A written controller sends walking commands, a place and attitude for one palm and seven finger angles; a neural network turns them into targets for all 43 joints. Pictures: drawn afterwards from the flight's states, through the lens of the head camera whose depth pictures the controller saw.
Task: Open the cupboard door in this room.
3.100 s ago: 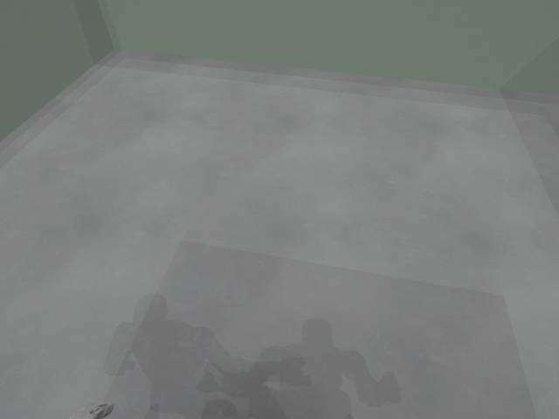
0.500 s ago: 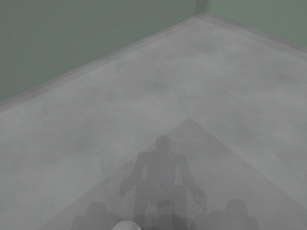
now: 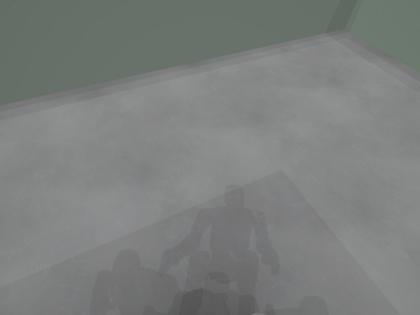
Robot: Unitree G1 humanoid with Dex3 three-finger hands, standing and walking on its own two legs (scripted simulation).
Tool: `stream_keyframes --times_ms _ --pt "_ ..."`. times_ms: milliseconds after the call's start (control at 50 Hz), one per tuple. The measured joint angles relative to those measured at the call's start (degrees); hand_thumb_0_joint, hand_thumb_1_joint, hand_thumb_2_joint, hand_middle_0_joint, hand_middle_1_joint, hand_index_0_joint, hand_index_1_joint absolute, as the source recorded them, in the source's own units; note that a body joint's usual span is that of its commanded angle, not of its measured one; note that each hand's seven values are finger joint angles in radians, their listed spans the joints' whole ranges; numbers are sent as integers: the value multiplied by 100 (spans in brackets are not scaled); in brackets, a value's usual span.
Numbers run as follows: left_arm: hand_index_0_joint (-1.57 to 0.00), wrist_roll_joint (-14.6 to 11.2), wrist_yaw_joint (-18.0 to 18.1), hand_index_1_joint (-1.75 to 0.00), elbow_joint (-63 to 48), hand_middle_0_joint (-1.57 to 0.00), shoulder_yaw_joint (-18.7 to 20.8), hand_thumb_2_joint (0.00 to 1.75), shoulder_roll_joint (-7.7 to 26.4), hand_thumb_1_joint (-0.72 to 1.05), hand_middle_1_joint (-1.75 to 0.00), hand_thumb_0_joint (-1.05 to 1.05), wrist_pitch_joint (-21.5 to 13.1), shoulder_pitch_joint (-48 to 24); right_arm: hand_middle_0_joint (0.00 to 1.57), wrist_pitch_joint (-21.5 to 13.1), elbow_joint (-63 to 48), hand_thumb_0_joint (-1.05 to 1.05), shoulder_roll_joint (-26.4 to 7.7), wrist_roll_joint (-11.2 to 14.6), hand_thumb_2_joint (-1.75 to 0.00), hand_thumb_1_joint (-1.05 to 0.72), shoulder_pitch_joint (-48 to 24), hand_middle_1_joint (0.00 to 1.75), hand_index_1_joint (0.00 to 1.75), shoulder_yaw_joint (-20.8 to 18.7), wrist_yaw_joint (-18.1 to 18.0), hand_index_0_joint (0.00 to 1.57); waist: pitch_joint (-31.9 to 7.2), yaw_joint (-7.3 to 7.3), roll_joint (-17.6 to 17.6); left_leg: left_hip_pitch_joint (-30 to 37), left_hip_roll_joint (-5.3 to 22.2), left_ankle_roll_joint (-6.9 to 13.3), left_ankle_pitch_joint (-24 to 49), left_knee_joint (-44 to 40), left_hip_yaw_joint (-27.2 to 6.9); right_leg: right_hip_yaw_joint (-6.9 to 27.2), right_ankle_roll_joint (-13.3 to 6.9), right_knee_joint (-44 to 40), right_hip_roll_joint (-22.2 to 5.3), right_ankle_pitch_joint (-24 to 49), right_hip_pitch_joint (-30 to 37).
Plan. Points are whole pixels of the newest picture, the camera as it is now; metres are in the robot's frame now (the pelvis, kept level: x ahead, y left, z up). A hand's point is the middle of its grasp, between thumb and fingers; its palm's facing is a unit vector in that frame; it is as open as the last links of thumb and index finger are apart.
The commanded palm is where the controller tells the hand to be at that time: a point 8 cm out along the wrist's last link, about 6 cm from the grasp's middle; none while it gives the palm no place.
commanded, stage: turn or walk to find it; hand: left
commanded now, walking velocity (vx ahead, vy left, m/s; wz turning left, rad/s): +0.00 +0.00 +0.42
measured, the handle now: out of the picture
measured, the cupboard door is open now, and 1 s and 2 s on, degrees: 0 0 0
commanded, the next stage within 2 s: none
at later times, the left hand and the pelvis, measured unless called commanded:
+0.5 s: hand out of the picture -0.02 +0.16 -0.17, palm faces +0.26 -0.94 -0.24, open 7.3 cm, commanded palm none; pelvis -0.03 -0.03 +0.00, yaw +14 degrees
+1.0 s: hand out of the picture -0.04 +0.20 -0.16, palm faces +0.43 -0.86 -0.27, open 7.3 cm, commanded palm none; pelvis -0.05 -0.03 -0.01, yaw +25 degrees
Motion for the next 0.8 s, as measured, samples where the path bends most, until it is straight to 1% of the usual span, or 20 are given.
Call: stream_keyframes --times_ms 80,100,140,160,180,220,240,280,340,420,520,540,580,600,620,640,660,720,760,800 --pt "-20 -24 12 -30 -120 -20 -44 90 -109 91 -29 0 -42 -145 21 52 1 0 -56 -24 -89 -91 53 30 30 -50 21 21 -1 -95 133 -115 -55 -70 51 65 -179 22 -41 -843 122 -43 336" --pt "-20 -33 15 -30 -157 -20 -60 90 -144 91 -29 0 -66 -174 21 69 4 0 -81 -26 -89 -91 72 30 30 -66 26 21 -6 -113 172 -166 -69 -98 48 118 -228 15 -57 -1129 162 41 456" --pt "-20 -39 17 -30 -246 -20 -98 90 -198 91 -29 0 -145 -191 21 105 11 0 -134 -8 -89 -91 127 30 30 -104 41 21 -30 -124 227 -308 -116 -172 -2 312 -313 -30 -84 -1928 219 510 791" --pt "-20 -20 27 -30 -277 -20 -114 90 -242 91 -29 0 -202 -192 21 121 10 0 -179 13 -89 -91 157 30 30 -131 52 21 -40 -119 296 -423 -113 -216 -71 504 -371 -86 -257 -2208 253 701 898" --pt "-20 9 35 -30 -291 -20 -138 90 -302 91 -29 0 -240 -205 20 149 25 0 -228 24 -89 -91 168 30 30 -169 54 20 -13 -127 388 -571 -106 -251 -470 868 -428 -170 -420 -2179 282 742 899" --pt "-20 23 40 -30 -342 -20 -179 90 -378 91 -29 0 -278 -159 20 240 64 0 -282 3 -89 -91 214 30 30 -221 64 20 -15 -120 404 -949 -164 -293 -1162 1960 -400 -298 -581 -2149 218 716 932" --pt "-20 25 46 -30 -354 -20 -190 90 -406 91 -29 0 -281 -122 20 278 90 0 -307 -3 -89 -91 227 30 30 -243 80 20 -15 -110 392 -1121 -160 -314 -1231 2532 -349 -345 -607 -2209 183 730 986" --pt "-20 29 51 -30 -337 -20 -214 90 -446 91 -30 0 -274 -55 20 313 131 1 -358 -15 -89 -91 241 30 30 -277 119 20 -5 -118 382 -1363 -66 -383 -1065 3404 -253 -447 -618 -2371 140 802 1102" --pt "-21 40 57 -30 -268 -20 -234 90 -467 91 -30 0 -269 18 20 326 174 1 -395 -19 -89 -91 272 30 30 -299 147 20 11 -143 332 -1438 121 -494 -859 3852 -158 -606 -617 -2529 72 881 1204" --pt "-21 62 50 -30 -193 -20 -234 90 -445 90 -30 0 -277 87 20 361 249 1 -390 -10 -89 -91 267 30 30 -277 146 20 58 -106 220 -1180 308 -582 -1022 3385 -51 -812 -596 -2573 -40 900 1224" --pt "-21 92 33 -30 -85 -20 -173 90 -300 90 -30 0 -273 161 20 319 264 1 -316 41 -89 -91 100 30 30 -194 127 20 152 35 25 -604 357 -540 -1306 2051 197 -1010 -496 -2357 -229 823 1075" --pt "-21 90 32 -30 -55 -21 -154 90 -256 90 -30 0 -261 177 20 288 238 1 -296 49 -89 -91 63 30 30 -175 120 20 163 47 -12 -459 345 -521 -1212 1704 260 -1055 -458 -2266 -275 784 1028" --pt "-21 55 25 -30 -9 -21 -114 90 -174 90 -30 0 -218 241 20 195 149 1 -292 53 -89 -91 27 30 30 -136 122 20 136 45 -26 -96 345 -445 -616 803 356 -1163 -358 -1961 -348 643 881" --pt "-21 29 18 -30 14 -20 -82 90 -106 90 -30 0 -174 249 20 138 128 1 -255 39 -89 -91 -14 30 30 -132 117 20 140 45 -108 -109 283 -344 -492 736 368 -1103 -290 -1680 -422 514 740" --pt "-21 25 23 -30 37 -20 -55 90 -33 91 -30 0 -111 244 20 106 101 1 -204 32 -89 -91 -61 30 30 -112 119 20 170 83 -204 -150 220 -232 -546 831 393 -906 -232 -1272 -432 116 567" --pt "-21 30 39 -30 71 -20 -35 90 21 91 -30 0 -42 240 20 69 77 0 -159 25 -89 -91 -91 30 30 -86 109 20 175 111 -252 -160 193 -144 -615 870 406 -688 -188 -808 -371 -218 380" --pt "-20 29 47 -30 116 -20 -16 90 56 91 -30 0 16 225 20 39 53 0 -121 18 -89 -91 -102 30 30 -64 83 20 164 114 -260 -145 179 -88 -639 834 394 -509 -159 -358 -293 -358 206" --pt "-20 18 13 -30 186 -20 20 90 108 91 -29 0 53 142 20 -8 15 0 -41 12 -89 -91 -106 30 30 -7 8 20 136 98 -218 -17 122 -38 -453 483 299 -204 -88 515 -152 -116 -138" --pt "-20 9 -5 -30 160 -20 19 90 108 91 -29 0 26 91 20 -24 13 0 -12 18 -89 -91 -96 30 30 19 -9 20 110 91 -168 60 80 -15 -293 247 228 -116 -37 656 -116 43 -215" --pt "-20 0 -9 -30 109 -20 8 90 90 91 -29 0 7 29 20 -31 13 0 4 21 -89 -91 -75 30 30 31 -12 20 84 69 -111 103 40 -6 -174 80 146 -56 4 556 -87 101 -195"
